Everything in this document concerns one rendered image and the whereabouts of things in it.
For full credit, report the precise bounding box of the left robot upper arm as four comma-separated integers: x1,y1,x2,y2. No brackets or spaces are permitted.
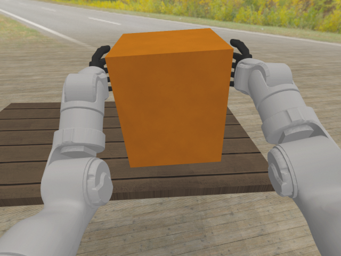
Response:
0,157,113,256

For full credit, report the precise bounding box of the robot right hand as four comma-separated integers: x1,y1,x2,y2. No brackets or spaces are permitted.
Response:
230,39,252,87

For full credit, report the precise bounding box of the robot left forearm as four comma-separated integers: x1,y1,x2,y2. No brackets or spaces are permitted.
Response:
40,66,109,200

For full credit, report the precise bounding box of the table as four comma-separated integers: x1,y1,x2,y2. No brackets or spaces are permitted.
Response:
0,101,275,207

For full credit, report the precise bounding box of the robot right forearm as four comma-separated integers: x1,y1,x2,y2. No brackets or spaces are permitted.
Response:
234,58,341,153

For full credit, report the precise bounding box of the robot left hand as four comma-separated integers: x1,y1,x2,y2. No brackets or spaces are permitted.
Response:
89,45,112,91

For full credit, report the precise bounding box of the right robot upper arm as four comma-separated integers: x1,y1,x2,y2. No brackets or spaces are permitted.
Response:
267,135,341,256

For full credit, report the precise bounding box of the carton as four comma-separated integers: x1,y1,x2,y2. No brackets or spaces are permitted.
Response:
105,28,234,167

